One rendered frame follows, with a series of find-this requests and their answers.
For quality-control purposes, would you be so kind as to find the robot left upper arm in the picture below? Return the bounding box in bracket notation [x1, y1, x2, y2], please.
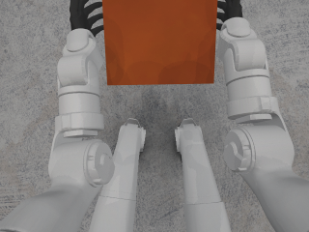
[0, 139, 115, 232]

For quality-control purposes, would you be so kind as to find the left robot forearm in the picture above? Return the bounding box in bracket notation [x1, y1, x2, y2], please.
[48, 28, 104, 175]

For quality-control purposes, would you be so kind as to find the right robot forearm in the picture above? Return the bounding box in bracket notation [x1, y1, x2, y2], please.
[216, 16, 295, 158]

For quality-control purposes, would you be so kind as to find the left robot hand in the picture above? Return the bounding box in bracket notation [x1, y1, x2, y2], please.
[70, 0, 104, 37]

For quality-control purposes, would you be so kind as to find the robot right upper arm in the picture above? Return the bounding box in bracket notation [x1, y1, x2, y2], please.
[223, 125, 309, 232]

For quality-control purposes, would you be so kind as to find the robot shin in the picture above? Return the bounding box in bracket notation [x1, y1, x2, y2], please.
[179, 118, 203, 136]
[118, 118, 141, 138]

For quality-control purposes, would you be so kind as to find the robot right shin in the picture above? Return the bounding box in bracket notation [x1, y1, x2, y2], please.
[179, 118, 203, 136]

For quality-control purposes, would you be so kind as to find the carton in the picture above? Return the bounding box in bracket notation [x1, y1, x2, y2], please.
[101, 0, 218, 86]

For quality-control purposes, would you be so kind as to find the right robot hand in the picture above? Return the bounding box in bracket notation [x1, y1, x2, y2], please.
[216, 0, 243, 31]

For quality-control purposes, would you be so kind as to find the robot left shin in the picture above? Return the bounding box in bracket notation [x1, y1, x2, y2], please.
[118, 118, 141, 138]

